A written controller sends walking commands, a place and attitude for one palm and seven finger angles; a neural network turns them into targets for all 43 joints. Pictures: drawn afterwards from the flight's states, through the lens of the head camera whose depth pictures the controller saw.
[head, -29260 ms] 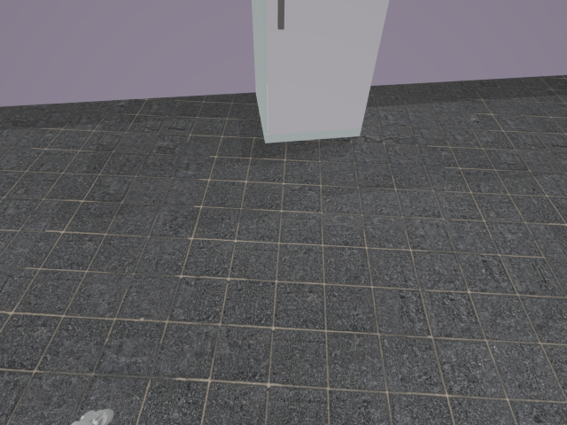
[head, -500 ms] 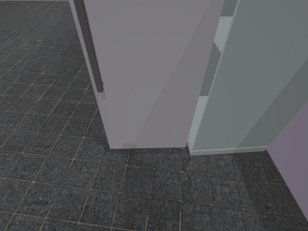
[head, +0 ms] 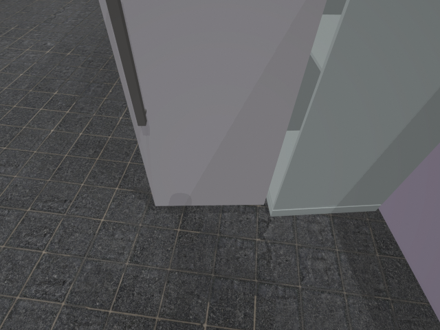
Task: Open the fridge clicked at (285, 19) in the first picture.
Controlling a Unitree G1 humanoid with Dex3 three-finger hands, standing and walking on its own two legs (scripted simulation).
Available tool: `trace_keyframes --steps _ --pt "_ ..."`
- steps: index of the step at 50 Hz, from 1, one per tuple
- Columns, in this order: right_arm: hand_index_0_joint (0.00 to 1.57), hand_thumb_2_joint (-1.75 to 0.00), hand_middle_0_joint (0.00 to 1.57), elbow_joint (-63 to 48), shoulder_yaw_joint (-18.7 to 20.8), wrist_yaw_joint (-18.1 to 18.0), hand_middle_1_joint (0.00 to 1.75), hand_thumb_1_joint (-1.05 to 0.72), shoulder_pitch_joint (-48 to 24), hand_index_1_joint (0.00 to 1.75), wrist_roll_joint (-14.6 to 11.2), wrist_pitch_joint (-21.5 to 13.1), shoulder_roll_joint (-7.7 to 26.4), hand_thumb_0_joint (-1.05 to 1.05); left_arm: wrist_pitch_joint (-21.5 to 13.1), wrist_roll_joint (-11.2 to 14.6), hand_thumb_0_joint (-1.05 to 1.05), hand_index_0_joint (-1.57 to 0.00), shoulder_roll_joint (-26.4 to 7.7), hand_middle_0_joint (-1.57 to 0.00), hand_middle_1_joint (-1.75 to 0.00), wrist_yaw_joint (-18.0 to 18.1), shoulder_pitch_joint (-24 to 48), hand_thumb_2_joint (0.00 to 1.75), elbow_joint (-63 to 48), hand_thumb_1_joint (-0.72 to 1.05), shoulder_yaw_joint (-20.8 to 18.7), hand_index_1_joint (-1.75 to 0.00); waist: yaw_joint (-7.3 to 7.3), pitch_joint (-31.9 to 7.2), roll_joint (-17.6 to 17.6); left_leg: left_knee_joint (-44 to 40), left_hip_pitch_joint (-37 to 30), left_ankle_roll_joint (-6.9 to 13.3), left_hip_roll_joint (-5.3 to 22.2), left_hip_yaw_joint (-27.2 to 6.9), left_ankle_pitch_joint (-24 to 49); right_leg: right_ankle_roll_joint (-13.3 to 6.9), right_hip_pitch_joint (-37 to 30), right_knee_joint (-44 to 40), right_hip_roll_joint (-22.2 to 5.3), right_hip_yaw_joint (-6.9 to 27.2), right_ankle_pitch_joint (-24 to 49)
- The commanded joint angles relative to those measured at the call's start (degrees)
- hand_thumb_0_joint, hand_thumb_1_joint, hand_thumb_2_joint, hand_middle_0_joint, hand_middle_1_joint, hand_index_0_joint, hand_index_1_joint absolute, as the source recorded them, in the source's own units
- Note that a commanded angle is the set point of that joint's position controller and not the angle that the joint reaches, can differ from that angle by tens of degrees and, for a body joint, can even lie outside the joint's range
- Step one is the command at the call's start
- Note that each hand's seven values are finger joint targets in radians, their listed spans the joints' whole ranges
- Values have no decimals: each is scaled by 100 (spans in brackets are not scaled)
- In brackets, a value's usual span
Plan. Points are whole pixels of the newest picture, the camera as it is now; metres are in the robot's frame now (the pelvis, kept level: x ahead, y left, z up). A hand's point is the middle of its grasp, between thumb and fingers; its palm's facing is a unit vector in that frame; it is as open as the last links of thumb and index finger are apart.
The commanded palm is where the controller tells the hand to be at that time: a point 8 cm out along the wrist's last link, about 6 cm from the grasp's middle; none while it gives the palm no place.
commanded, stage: look to check the result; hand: left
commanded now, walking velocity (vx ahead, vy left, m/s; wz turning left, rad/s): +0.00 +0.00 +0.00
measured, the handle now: (130, 60) +0.73 +0.28 +0.10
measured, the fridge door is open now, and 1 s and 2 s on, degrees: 88 88 88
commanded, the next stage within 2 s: stand and wait in 0.36 s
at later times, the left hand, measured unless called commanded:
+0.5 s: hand out of the picture +0.09 +0.24 -0.16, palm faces -0.04 -0.95 -0.32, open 7.4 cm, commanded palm none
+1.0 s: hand out of the picture +0.09 +0.22 -0.16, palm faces -0.05 -0.95 -0.32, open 7.4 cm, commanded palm none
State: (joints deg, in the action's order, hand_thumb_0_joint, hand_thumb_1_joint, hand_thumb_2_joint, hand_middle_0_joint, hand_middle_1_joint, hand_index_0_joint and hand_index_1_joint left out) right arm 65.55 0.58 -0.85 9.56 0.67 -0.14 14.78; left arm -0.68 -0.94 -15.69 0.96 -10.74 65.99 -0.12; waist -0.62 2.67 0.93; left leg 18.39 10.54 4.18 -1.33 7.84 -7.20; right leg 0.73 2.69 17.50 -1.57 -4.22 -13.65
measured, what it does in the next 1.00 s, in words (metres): stands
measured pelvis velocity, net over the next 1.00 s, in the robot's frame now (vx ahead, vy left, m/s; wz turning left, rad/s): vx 0.02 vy -0.02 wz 0.00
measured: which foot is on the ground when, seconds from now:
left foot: down 0.00-1.00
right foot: down 0.00-1.00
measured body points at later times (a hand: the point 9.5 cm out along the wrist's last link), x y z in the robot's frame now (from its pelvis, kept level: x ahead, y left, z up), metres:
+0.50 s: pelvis +0.01 +0.00 +0.00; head +0.03 +0.00 +0.45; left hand +0.09 +0.28 -0.14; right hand +0.10 -0.30 -0.13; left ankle +0.04 +0.07 -0.75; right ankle -0.05 -0.12 -0.75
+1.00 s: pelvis +0.02 -0.02 +0.00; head +0.04 -0.02 +0.45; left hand +0.10 +0.26 -0.14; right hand +0.09 -0.31 -0.14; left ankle +0.04 +0.07 -0.75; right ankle -0.05 -0.12 -0.75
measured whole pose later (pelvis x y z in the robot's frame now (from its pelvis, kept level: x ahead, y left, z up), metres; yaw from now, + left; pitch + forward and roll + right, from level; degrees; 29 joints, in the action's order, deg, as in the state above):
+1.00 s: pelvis +0.02 -0.02 +0.00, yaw +0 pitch -1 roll +0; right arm 65.5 0.1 -0.4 5.8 0.4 -0.3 17.7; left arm -1.2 -0.7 -18.3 0.9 -7.0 64.9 0.4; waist -0.8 2.6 0.9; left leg 16.8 8.1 2.1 -0.4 7.4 -8.2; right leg -0.7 -0.6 14.3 -0.4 -4.4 -14.1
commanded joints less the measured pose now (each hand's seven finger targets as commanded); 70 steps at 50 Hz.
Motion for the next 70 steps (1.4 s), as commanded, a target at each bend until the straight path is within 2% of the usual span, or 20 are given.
trace_keyframes --steps 1,4,10,12,21,30,32,41,46,63,70 --pt "20 -90 20 -328 172 -47 30 -90 -198 30 17 -105 1197 0 -84 -10 0 -20 -1019 -20 -30 21 91 90 -252 90 -157 -30 16 -290 -168 -449 -561 -168 999 -1154 229 -283 478 -394 -633 553 321" --pt "20 -90 20 -342 170 -42 30 -90 -250 30 12 -117 1268 0 -95 -10 0 -20 -1103 -20 -30 18 176 90 -264 90 -160 -30 14 -378 -97 -403 -613 -159 1014 -1156 497 -278 401 -422 -657 564 457" --pt "20 -90 20 -359 167 -19 30 -90 -429 30 11 -116 1396 0 -96 -11 0 -20 -1233 -20 -30 8 300 90 -283 90 -149 -30 13 -313 -125 -448 -641 -177 1012 -1183 511 -269 423 -493 -686 588 439" --pt "20 -90 20 -381 172 -13 30 -90 -445 30 1 -126 1448 0 -114 -16 0 -20 -1287 -20 -30 8 311 90 -304 90 -161 -30 25 -457 -53 -395 -735 -163 1022 -1173 728 -266 355 -497 -697 593 580" --pt "20 -90 20 -418 146 -1 30 -90 -608 30 8 -138 1571 0 -112 -7 0 -20 -1401 -20 -30 -1 491 90 -339 90 -148 -30 10 -463 -176 -429 -806 -208 1036 -1173 915 -248 303 -518 -719 595 649" --pt "20 -90 20 -417 137 -6 30 -90 -617 30 -1 -143 1570 0 -119 -4 0 -20 -1408 -20 -30 6 549 90 -372 90 -150 -30 11 -456 -140 -370 -819 -215 1034 -1149 1141 -256 215 -544 -734 603 860" --pt "20 -90 20 -410 138 -8 30 -90 -607 30 -13 -150 1568 0 -133 -4 0 -20 -1417 -20 -30 11 488 90 -381 90 -160 -30 24 -594 -88 -307 -921 -201 1037 -1140 1301 -263 161 -534 -742 604 1021" --pt "20 -90 20 -353 138 -27 30 -90 -524 30 -9 -139 1510 0 -145 8 0 -20 -1393 -20 -30 45 494 90 -391 90 -160 -30 -1 -628 -35 -202 -940 -221 1031 -1058 1524 -277 8 -483 -771 586 1603" --pt "20 -90 20 -326 129 -22 30 -90 -532 30 -9 -120 1460 0 -136 13 0 -20 -1366 -20 -30 47 467 90 -388 90 -148 -30 4 -472 -38 -236 -860 -232 1017 -1034 1276 -271 74 -533 -773 595 1490" --pt "20 -90 20 -313 122 -40 30 -90 -511 30 -4 -100 1372 0 -137 13 0 -20 -1313 -20 -30 54 443 90 -365 90 -153 -30 -4 -432 -95 -227 -874 -257 1026 -955 1099 -262 96 -576 -754 668 1575" --pt "20 -90 20 -312 124 -59 30 -90 -468 30 3 -103 1373 0 -147 18 0 -20 -1299 -20 -30 72 402 90 -376 90 -172 -30 3 -520 -35 -145 -918 -264 1025 -906 1320 -252 0 -504 -757 672 2045"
